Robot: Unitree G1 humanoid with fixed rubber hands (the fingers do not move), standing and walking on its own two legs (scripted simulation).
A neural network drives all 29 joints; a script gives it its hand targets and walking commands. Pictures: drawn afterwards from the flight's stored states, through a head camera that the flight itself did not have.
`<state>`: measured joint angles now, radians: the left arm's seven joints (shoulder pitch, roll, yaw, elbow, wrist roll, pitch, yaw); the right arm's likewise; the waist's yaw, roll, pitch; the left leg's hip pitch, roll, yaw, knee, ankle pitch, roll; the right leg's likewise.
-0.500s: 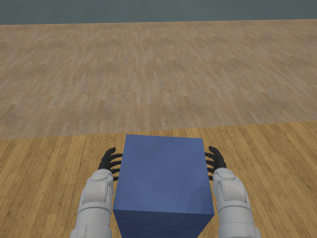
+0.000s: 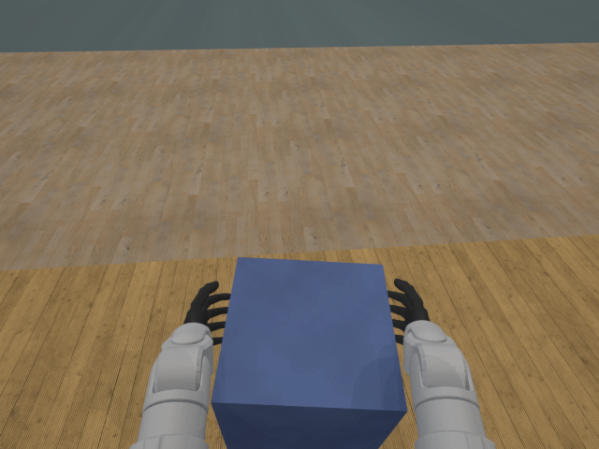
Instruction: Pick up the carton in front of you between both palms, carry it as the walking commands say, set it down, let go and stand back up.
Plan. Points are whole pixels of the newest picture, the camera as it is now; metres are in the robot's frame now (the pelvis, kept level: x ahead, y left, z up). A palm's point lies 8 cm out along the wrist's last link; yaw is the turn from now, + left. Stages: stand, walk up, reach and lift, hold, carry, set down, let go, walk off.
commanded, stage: reach and lift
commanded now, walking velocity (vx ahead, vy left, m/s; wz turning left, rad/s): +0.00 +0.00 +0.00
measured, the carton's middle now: (304, 365) +0.28 +0.00 -0.04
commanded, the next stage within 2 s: hold in 0.22 s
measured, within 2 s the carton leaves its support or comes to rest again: neither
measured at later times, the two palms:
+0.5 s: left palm (193, 331) +0.28 +0.15 +0.05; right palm (420, 328) +0.28 -0.15 +0.05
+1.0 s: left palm (193, 329) +0.28 +0.15 +0.05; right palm (420, 326) +0.29 -0.15 +0.06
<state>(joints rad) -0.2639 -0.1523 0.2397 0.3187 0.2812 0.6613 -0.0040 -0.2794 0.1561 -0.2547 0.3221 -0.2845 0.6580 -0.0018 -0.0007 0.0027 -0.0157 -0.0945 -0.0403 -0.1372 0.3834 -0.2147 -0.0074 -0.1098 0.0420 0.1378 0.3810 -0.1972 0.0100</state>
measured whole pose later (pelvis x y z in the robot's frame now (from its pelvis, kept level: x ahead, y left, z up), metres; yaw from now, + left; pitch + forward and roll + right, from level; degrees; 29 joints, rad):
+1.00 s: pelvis -0.01 +0.00 +0.00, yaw +0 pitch -7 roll +0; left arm -0.29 -0.16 0.24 0.26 0.29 0.76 -0.01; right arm -0.30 0.16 -0.26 0.26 -0.29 0.75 0.01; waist 0.00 0.00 0.01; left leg -0.03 -0.04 -0.13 0.36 -0.20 -0.01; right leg -0.05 0.04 0.13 0.36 -0.19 0.01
